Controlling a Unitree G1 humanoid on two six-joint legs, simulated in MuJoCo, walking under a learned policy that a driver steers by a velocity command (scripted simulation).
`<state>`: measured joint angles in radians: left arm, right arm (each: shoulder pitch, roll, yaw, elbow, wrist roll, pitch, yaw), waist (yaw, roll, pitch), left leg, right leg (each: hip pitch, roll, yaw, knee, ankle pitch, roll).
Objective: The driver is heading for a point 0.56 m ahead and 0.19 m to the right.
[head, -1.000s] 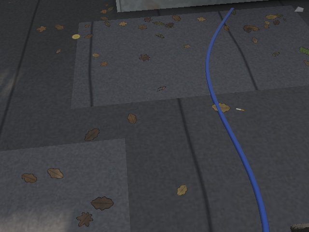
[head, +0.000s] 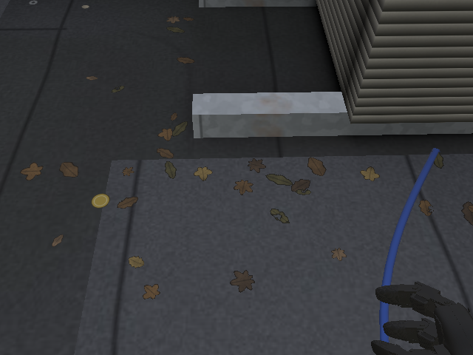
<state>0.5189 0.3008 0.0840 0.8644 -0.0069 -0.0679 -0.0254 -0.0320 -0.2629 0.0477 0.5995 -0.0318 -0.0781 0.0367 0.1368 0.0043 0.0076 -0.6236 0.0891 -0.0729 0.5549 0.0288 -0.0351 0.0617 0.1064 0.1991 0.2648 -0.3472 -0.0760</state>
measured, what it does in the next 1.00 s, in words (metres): walks ahead, turning right: left foot, then right foot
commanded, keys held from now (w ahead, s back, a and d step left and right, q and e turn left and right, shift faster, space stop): w+e+shift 0.44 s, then shift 0.56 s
